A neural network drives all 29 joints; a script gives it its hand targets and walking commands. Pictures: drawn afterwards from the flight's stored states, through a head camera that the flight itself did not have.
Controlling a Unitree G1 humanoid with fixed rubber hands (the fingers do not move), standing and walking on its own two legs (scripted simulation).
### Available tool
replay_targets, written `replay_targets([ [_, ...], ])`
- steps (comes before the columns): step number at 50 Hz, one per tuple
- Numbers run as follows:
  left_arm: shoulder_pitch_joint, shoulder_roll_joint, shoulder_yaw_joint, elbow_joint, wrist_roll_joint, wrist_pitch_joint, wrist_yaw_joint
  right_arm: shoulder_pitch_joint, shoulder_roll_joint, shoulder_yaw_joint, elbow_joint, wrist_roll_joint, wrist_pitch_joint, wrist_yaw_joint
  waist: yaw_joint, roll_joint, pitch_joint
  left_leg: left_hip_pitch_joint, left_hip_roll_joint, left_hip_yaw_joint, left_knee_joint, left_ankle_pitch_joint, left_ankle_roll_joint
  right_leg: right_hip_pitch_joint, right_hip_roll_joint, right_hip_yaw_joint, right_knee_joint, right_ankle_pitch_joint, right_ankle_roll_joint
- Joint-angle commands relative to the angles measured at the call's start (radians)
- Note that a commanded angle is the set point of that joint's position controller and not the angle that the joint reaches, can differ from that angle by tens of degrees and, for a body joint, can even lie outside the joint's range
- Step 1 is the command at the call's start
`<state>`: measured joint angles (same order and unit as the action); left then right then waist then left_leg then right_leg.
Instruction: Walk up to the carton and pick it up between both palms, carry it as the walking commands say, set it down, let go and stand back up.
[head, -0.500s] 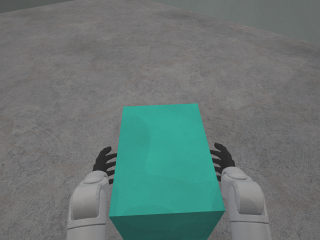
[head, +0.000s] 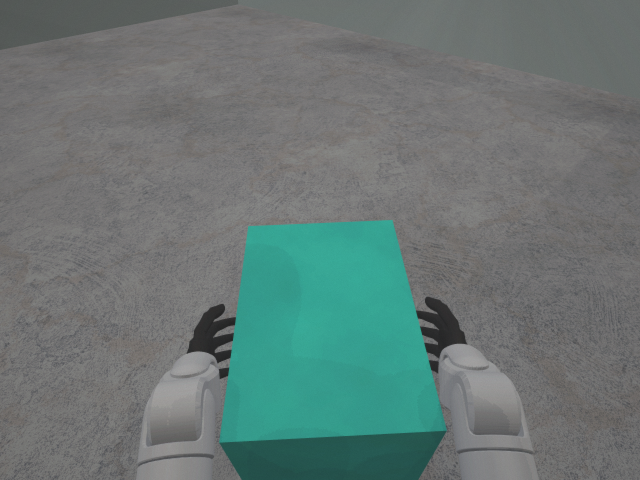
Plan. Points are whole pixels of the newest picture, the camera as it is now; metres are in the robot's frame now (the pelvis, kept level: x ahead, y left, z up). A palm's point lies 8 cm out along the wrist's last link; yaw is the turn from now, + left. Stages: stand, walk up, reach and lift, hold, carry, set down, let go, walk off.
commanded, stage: carry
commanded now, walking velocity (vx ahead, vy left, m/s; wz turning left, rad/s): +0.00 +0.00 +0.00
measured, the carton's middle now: (326, 361) +0.31 +0.00 -0.02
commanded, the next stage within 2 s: hold in 0.48 s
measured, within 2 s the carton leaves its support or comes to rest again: neither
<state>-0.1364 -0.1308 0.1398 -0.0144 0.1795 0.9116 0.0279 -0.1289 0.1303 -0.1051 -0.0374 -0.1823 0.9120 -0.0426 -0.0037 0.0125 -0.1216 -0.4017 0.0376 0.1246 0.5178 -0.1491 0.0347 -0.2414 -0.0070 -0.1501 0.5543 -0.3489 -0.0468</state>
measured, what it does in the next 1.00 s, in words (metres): stands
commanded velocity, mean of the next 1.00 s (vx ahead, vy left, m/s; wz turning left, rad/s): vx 0.00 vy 0.00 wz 0.00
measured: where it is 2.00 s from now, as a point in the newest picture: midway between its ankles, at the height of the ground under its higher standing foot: outside the picture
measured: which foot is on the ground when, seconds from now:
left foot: down 0.00-1.00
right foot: down 0.00-1.00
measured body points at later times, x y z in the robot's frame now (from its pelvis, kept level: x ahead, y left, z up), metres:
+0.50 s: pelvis +0.00 -0.01 +0.00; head -0.02 -0.01 +0.45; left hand +0.28 +0.15 +0.05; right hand +0.28 -0.16 +0.05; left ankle +0.08 +0.10 -0.73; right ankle -0.03 -0.08 -0.73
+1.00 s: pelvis +0.02 +0.04 +0.02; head +0.00 +0.06 +0.46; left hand +0.31 +0.17 +0.03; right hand +0.29 -0.14 +0.04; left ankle +0.07 +0.11 -0.73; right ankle -0.03 -0.08 -0.73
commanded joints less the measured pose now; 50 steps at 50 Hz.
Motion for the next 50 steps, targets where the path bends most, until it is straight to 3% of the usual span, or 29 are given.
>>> replay_targets([
  [1, -0.372, -0.715, -0.510, -0.119, -0.230, -0.051, -0.149, -0.420, 0.740, 0.516, -0.136, 0.250, -0.055, 0.167, 0.004, -0.004, -0.201, 0.156, 0.102, -0.146, -0.050, 0.118, 0.021, 0.000, -0.123, 0.129, -0.106, 0.147, 0.001],
  [2, -0.418, -0.717, -0.544, -0.187, -0.257, -0.048, -0.145, -0.408, 0.751, 0.524, -0.148, 0.261, -0.049, 0.166, 0.005, 0.010, -0.194, 0.160, 0.104, -0.147, -0.049, 0.113, 0.026, -0.009, -0.127, 0.136, -0.111, 0.148, -0.001],
  [3, -0.366, -0.701, -0.502, -0.114, -0.220, -0.044, -0.141, -0.388, 0.736, 0.499, -0.098, 0.243, -0.048, 0.164, 0.004, 0.004, -0.200, 0.165, 0.103, -0.144, -0.047, 0.125, 0.024, -0.010, -0.126, 0.128, -0.111, 0.147, 0.000],
  [5, -0.398, -0.727, -0.590, -0.270, -0.295, -0.011, -0.144, -0.397, 0.754, 0.576, -0.235, 0.295, -0.013, 0.159, -0.004, -0.017, -0.178, 0.160, 0.099, -0.142, -0.047, 0.052, 0.023, -0.035, -0.140, 0.156, -0.152, 0.114, 0.002],
  [6, -0.356, -0.684, -0.484, -0.089, -0.209, -0.024, -0.141, -0.400, 0.704, 0.484, -0.094, 0.222, -0.028, 0.157, -0.002, -0.026, -0.182, 0.152, 0.098, -0.141, -0.044, 0.058, 0.022, -0.023, -0.138, 0.143, -0.146, 0.121, 0.001],
  [9, -0.386, -0.676, -0.516, -0.164, -0.226, -0.036, -0.137, -0.414, 0.707, 0.509, -0.154, 0.247, -0.038, 0.160, -0.001, -0.005, -0.194, 0.169, 0.104, -0.138, -0.033, 0.098, 0.019, -0.024, -0.140, 0.143, -0.133, 0.178, 0.004],
  [13, -0.361, -0.690, -0.504, -0.115, -0.220, -0.038, -0.141, -0.393, 0.717, 0.503, -0.115, 0.238, -0.040, 0.160, 0.001, -0.011, -0.195, 0.168, 0.105, -0.138, -0.032, 0.151, 0.021, -0.009, -0.121, 0.128, -0.115, 0.200, 0.004],
  [14, -0.397, -0.699, -0.540, -0.192, -0.247, -0.031, -0.140, -0.405, 0.724, 0.530, -0.185, 0.262, -0.035, 0.160, 0.001, 0.018, -0.188, 0.173, 0.109, -0.139, -0.039, 0.120, 0.018, -0.026, -0.126, 0.136, -0.123, 0.172, -0.002],
  [16, -0.405, -0.681, -0.502, -0.145, -0.222, -0.035, -0.139, -0.421, 0.713, 0.493, -0.123, 0.239, -0.034, 0.158, -0.001, -0.017, -0.169, 0.152, 0.107, -0.150, -0.048, 0.064, 0.022, -0.035, -0.125, 0.137, -0.144, 0.108, 0.001],
  [17, -0.380, -0.690, -0.518, -0.156, -0.233, -0.028, -0.138, -0.395, 0.721, 0.509, -0.134, 0.249, -0.029, 0.160, -0.001, 0.008, -0.176, 0.154, 0.097, -0.140, -0.042, 0.072, 0.018, -0.025, -0.134, 0.142, -0.145, 0.135, 0.003],
  [20, -0.374, -0.670, -0.494, -0.130, -0.213, -0.033, -0.137, -0.410, 0.706, 0.499, -0.119, 0.240, -0.031, 0.158, -0.002, -0.033, -0.179, 0.168, 0.105, -0.141, -0.038, 0.095, 0.019, -0.033, -0.133, 0.138, -0.132, 0.154, 0.002],
  [21, -0.386, -0.700, -0.516, -0.142, -0.230, -0.029, -0.140, -0.414, 0.717, 0.511, -0.146, 0.246, -0.034, 0.160, -0.001, 0.002, -0.186, 0.163, 0.103, -0.137, -0.034, 0.118, 0.019, -0.012, -0.131, 0.134, -0.134, 0.185, 0.006],
  [24, -0.404, -0.684, -0.506, -0.165, -0.232, -0.031, -0.140, -0.429, 0.716, 0.514, -0.156, 0.250, -0.028, 0.156, -0.005, -0.042, -0.200, 0.169, 0.107, -0.136, -0.027, 0.104, 0.019, -0.009, -0.136, 0.137, -0.131, 0.216, 0.004],
  [25, -0.235, -0.570, -0.328, 0.159, -0.117, -0.056, -0.124, -0.268, 0.607, 0.347, 0.138, 0.122, -0.055, 0.143, 0.129, -0.091, 0.135, 0.337, -0.115, -0.140, -0.118, 0.025, -0.003, -0.093, 0.007, 0.267, -0.254, 0.180, 0.042],
  [26, -0.184, -0.538, -0.351, 0.096, -0.119, -0.111, -0.112, -0.244, 0.601, 0.380, 0.066, 0.138, -0.112, 0.138, 0.134, -0.127, 0.063, 0.413, -0.128, -0.131, -0.116, 0.151, -0.007, -0.059, -0.003, 0.281, -0.258, 0.369, 0.050],
  [28, -0.283, -0.543, -0.422, 0.023, -0.155, -0.176, -0.131, -0.262, 0.618, 0.394, 0.052, 0.115, -0.172, 0.134, 0.116, -0.107, 0.033, 0.417, -0.132, -0.141, -0.146, 0.112, -0.008, -0.022, -0.002, 0.283, -0.269, 0.332, 0.059],
  [29, -0.323, -0.581, -0.467, -0.061, -0.184, -0.207, -0.135, -0.260, 0.654, 0.428, 0.033, 0.136, -0.210, 0.145, 0.133, -0.054, -0.044, 0.454, -0.127, -0.139, -0.156, 0.201, -0.017, 0.038, 0.013, 0.279, -0.252, 0.403, 0.044],
  [30, -0.302, -0.590, -0.481, -0.064, -0.205, -0.219, -0.141, -0.294, 0.668, 0.457, 0.004, 0.147, -0.230, 0.145, 0.134, -0.075, -0.054, 0.471, -0.125, -0.139, -0.148, 0.245, -0.017, 0.041, 0.015, 0.278, -0.263, 0.429, 0.049],
  [31, -0.383, -0.629, -0.537, -0.127, -0.245, -0.239, -0.151, -0.317, 0.721, 0.492, -0.006, 0.157, -0.254, 0.153, 0.111, -0.067, -0.101, 0.491, -0.126, -0.139, -0.138, 0.266, -0.021, 0.053, 0.021, 0.280, -0.258, 0.417, 0.044],
  [32, -0.395, -0.616, -0.539, -0.160, -0.257, -0.245, -0.145, -0.341, 0.704, 0.505, -0.005, 0.173, -0.278, 0.157, 0.129, -0.021, -0.103, 0.513, -0.128, -0.133, -0.133, 0.277, -0.029, 0.050, 0.017, 0.288, -0.268, 0.381, 0.031],
  [33, -0.400, -0.660, -0.591, -0.235, -0.286, -0.265, -0.152, -0.353, 0.738, 0.555, -0.056, 0.197, -0.298, 0.161, 0.112, -0.030, -0.204, 0.553, -0.125, -0.136, -0.111, 0.348, -0.033, 0.072, 0.022, 0.286, -0.260, 0.447, 0.031],
  [36, -0.292, -0.632, -0.577, -0.206, -0.273, -0.253, -0.146, -0.320, 0.713, 0.569, -0.079, 0.215, -0.309, 0.158, 0.118, -0.005, -0.207, 0.540, -0.129, -0.140, -0.090, 0.327, -0.035, 0.052, 0.009, 0.306, -0.252, 0.455, 0.030],
  [38, -0.225, -0.565, -0.522, -0.173, -0.231, -0.230, -0.127, -0.314, 0.605, 0.526, -0.080, 0.206, -0.305, 0.159, 0.133, 0.007, -0.154, 0.543, -0.128, -0.142, -0.108, 0.271, -0.040, 0.020, 0.016, 0.296, -0.271, 0.344, 0.017],
  [39, -0.214, -0.567, -0.518, -0.151, -0.223, -0.223, -0.117, -0.326, 0.587, 0.515, -0.069, 0.197, -0.301, 0.159, 0.113, -0.054, -0.136, 0.586, -0.120, -0.155, -0.116, 0.275, -0.039, -0.013, 0.020, 0.289, -0.293, 0.312, 0.009],
  [40, -0.220, -0.556, -0.513, -0.137, -0.210, -0.214, -0.112, -0.303, 0.536, 0.472, -0.040, 0.176, -0.294, 0.162, 0.088, -0.042, -0.094, 0.608, -0.112, -0.170, -0.124, 0.239, -0.046, -0.059, 0.027, 0.282, -0.301, 0.249, -0.002],
  [43, -0.212, -0.551, -0.445, -0.061, -0.156, -0.188, -0.080, -0.295, 0.471, 0.424, 0.052, 0.142, -0.278, 0.179, 0.098, -0.032, 0.030, 0.623, -0.103, -0.174, -0.165, 0.127, -0.058, -0.119, 0.040, 0.261, -0.336, 0.097, -0.026],
  [44, -0.235, -0.572, -0.459, -0.055, -0.161, -0.183, -0.076, -0.313, 0.477, 0.407, 0.060, 0.132, -0.280, 0.181, 0.069, -0.052, 0.054, 0.650, -0.098, -0.186, -0.168, 0.112, -0.060, -0.143, 0.042, 0.258, -0.343, 0.074, -0.030],
  [48, -0.317, -0.661, -0.501, -0.077, -0.166, -0.171, -0.061, -0.356, 0.480, 0.373, 0.059, 0.134, -0.288, 0.203, 0.034, 0.009, 0.009, 0.655, -0.053, -0.225, -0.199, 0.112, -0.087, -0.087, 0.053, 0.242, -0.308, 0.122, -0.040],
  [50, -0.270, -0.728, -0.532, -0.061, -0.160, -0.166, -0.064, -0.377, 0.529, 0.417, 0.012, 0.152, -0.289, 0.216, 0.041, 0.036, -0.007, 0.666, -0.050, -0.226, -0.199, 0.210, -0.089, -0.057, 0.067, 0.238, -0.297, 0.209, -0.039],
])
